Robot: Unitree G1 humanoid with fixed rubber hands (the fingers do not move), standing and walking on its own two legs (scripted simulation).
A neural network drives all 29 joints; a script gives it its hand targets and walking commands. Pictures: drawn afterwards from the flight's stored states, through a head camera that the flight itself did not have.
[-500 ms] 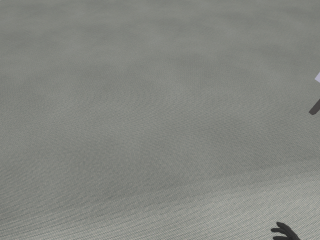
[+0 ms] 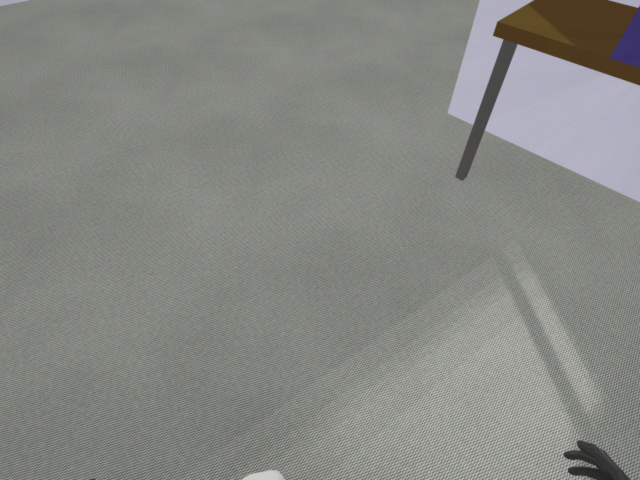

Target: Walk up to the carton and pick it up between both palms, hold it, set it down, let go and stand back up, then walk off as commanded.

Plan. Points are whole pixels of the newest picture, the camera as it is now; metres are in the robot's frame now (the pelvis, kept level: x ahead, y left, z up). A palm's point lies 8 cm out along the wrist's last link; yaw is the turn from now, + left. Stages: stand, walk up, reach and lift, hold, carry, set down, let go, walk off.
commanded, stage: walk up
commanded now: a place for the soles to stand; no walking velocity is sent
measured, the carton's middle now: out of the picture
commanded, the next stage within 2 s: none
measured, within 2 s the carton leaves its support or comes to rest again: neither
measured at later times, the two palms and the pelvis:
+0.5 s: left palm (290, 235) +0.52 +0.09 -0.06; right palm out of the picture +0.05 -0.40 -0.09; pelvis +0.20 -0.08 -0.01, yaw -20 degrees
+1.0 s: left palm (308, 195) +0.67 +0.07 -0.10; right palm out of the picture +0.33 -0.50 -0.05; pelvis +0.44 -0.17 +0.00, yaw -32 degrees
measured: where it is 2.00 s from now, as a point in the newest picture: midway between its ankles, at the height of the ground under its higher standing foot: (465, 312)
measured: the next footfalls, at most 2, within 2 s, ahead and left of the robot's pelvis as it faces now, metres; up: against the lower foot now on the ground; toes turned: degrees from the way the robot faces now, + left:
left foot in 0.02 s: +0.12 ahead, +0.11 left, +0.00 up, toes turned +2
right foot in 0.44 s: +0.27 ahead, -0.23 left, +0.00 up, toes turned -23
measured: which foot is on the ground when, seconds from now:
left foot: up 0.00-0.00, down 0.02-0.44, up 0.46-0.82, down 0.84-1.00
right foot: down 0.00-0.02, up 0.04-0.42, down 0.44-0.86, up 0.88-1.00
